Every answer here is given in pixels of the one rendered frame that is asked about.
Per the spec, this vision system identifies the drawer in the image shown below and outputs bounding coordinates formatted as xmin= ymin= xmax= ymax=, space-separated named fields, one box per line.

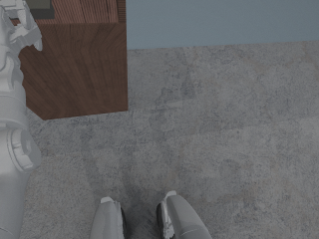
xmin=11 ymin=0 xmax=118 ymax=25

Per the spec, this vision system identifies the left robot forearm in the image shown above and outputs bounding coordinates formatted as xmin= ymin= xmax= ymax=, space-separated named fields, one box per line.
xmin=0 ymin=45 xmax=30 ymax=132

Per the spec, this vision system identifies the right robot shin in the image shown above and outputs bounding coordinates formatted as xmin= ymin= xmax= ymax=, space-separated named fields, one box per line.
xmin=161 ymin=190 xmax=176 ymax=239

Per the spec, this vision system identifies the robot shin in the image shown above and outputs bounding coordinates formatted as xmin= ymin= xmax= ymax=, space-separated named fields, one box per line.
xmin=95 ymin=196 xmax=125 ymax=239
xmin=161 ymin=190 xmax=176 ymax=239

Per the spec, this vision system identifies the cabinet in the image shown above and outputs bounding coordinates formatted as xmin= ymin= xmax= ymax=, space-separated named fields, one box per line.
xmin=14 ymin=0 xmax=129 ymax=120

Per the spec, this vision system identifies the left robot hand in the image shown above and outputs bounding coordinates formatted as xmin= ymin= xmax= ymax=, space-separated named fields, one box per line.
xmin=0 ymin=0 xmax=43 ymax=57

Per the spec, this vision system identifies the left robot upper arm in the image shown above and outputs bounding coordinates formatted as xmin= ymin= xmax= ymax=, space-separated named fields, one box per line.
xmin=0 ymin=127 xmax=42 ymax=239

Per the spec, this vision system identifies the handle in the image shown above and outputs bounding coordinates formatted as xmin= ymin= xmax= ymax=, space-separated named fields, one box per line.
xmin=0 ymin=0 xmax=55 ymax=20

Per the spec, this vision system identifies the left robot shin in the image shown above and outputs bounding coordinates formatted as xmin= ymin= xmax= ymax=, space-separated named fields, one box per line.
xmin=95 ymin=196 xmax=125 ymax=239

